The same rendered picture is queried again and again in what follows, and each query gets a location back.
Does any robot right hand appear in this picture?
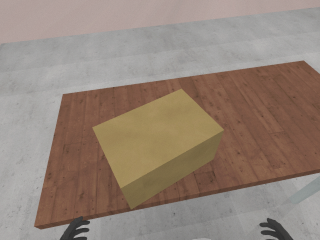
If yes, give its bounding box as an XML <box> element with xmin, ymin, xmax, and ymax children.
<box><xmin>259</xmin><ymin>218</ymin><xmax>293</xmax><ymax>240</ymax></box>

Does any robot left hand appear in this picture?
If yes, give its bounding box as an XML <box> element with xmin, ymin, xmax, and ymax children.
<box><xmin>60</xmin><ymin>216</ymin><xmax>90</xmax><ymax>240</ymax></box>

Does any carton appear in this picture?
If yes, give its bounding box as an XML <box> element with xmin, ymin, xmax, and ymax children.
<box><xmin>92</xmin><ymin>89</ymin><xmax>224</xmax><ymax>210</ymax></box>

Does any table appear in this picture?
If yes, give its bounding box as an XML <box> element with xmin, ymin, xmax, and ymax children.
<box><xmin>34</xmin><ymin>60</ymin><xmax>320</xmax><ymax>230</ymax></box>

